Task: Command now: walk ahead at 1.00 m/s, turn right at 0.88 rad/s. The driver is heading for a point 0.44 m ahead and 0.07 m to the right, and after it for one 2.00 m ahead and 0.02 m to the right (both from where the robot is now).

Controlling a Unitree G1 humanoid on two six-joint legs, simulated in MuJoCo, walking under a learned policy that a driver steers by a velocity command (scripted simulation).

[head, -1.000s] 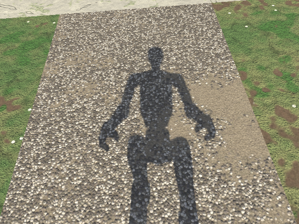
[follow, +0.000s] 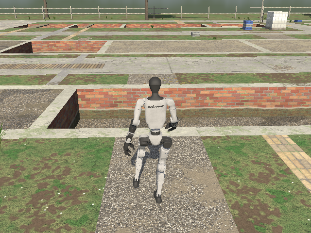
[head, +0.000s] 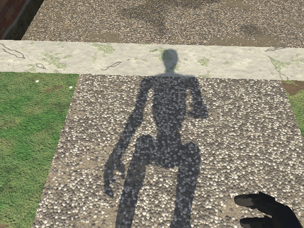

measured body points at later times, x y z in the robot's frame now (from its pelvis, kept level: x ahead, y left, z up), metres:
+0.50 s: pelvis +0.46 +0.02 +0.00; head +0.49 +0.01 +0.44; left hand +0.81 +0.11 -0.03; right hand +0.26 -0.20 -0.12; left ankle +0.35 +0.19 -0.73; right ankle +0.58 -0.14 -0.69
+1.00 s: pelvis +0.93 -0.07 -0.04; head +0.96 -0.06 +0.41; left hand +0.88 +0.21 -0.17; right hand +1.17 -0.31 -0.10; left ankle +1.09 -0.03 -0.73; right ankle +0.65 -0.16 -0.70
